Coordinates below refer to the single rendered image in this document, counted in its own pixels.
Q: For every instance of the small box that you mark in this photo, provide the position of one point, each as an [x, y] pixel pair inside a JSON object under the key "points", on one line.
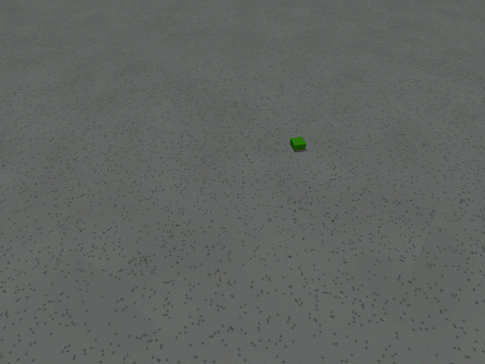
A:
{"points": [[297, 143]]}

